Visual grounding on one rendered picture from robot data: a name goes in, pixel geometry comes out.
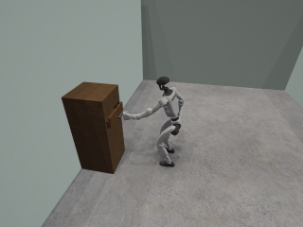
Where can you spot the cabinet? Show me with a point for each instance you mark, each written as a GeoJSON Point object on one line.
{"type": "Point", "coordinates": [86, 107]}

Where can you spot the robot right upper arm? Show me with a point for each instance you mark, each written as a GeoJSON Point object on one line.
{"type": "Point", "coordinates": [178, 95]}

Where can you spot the robot right forearm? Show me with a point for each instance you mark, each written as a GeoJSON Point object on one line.
{"type": "Point", "coordinates": [180, 106]}

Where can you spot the drawer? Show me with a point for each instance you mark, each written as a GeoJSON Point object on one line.
{"type": "Point", "coordinates": [113, 114]}

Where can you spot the left robot hand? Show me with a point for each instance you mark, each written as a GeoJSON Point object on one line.
{"type": "Point", "coordinates": [126, 115]}

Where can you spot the right robot shin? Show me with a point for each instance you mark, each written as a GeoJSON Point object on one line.
{"type": "Point", "coordinates": [167, 143]}

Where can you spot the robot left upper arm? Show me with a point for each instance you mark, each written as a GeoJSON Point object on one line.
{"type": "Point", "coordinates": [161, 103]}

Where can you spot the robot left forearm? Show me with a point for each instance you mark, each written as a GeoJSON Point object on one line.
{"type": "Point", "coordinates": [140, 115]}

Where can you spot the humanoid robot torso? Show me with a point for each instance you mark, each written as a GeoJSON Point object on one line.
{"type": "Point", "coordinates": [172, 109]}

